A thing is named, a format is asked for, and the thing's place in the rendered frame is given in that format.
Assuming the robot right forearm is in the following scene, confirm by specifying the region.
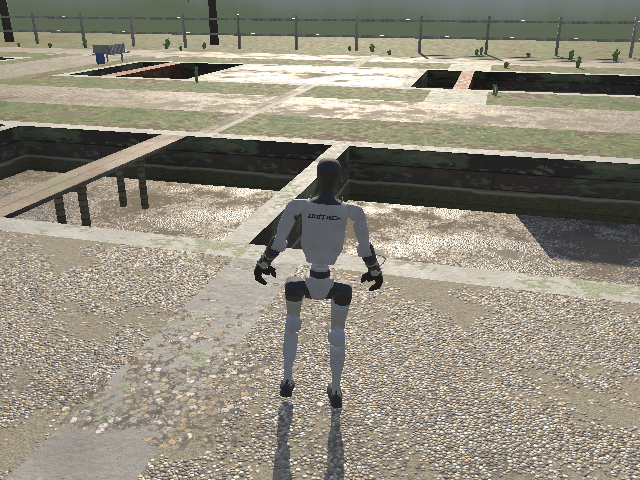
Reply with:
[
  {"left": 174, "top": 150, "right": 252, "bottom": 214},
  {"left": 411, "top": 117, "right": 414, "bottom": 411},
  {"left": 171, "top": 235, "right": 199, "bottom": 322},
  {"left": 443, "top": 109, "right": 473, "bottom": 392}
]
[{"left": 362, "top": 242, "right": 381, "bottom": 276}]

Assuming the left robot foot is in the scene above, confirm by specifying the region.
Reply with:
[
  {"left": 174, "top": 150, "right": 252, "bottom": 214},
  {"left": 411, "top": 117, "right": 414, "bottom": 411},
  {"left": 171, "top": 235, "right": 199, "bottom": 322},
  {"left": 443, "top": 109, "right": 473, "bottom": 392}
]
[{"left": 280, "top": 379, "right": 295, "bottom": 398}]

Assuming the robot left forearm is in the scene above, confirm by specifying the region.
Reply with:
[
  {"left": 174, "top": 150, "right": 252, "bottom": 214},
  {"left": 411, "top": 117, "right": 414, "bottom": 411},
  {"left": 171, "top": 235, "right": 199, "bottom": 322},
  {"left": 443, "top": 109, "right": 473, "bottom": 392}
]
[{"left": 258, "top": 236, "right": 280, "bottom": 269}]

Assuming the left robot hand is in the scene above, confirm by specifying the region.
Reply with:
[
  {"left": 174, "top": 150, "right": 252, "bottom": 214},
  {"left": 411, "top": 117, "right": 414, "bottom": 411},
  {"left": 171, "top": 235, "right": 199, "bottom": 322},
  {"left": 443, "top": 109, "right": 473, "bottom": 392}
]
[{"left": 254, "top": 261, "right": 276, "bottom": 285}]

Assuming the robot right thigh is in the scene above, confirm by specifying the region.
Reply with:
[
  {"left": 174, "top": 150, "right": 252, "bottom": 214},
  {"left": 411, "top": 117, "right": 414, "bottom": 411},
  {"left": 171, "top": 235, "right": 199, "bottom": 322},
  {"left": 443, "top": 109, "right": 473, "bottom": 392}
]
[{"left": 328, "top": 280, "right": 352, "bottom": 347}]

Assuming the right robot hand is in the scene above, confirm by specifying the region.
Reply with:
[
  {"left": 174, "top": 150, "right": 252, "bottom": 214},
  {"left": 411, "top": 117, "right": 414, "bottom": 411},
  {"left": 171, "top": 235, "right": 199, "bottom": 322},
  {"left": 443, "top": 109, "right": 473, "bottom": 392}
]
[{"left": 361, "top": 271, "right": 383, "bottom": 291}]

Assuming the robot left upper arm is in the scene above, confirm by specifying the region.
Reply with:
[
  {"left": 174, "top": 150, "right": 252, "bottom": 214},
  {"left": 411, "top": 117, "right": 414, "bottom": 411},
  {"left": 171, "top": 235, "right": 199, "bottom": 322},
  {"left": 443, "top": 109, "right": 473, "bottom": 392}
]
[{"left": 271, "top": 199, "right": 306, "bottom": 252}]

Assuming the robot right upper arm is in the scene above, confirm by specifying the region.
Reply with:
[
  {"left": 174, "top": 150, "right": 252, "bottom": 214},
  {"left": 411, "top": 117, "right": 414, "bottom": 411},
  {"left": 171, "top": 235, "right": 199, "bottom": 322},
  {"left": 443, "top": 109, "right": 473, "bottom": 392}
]
[{"left": 347, "top": 203, "right": 372, "bottom": 258}]

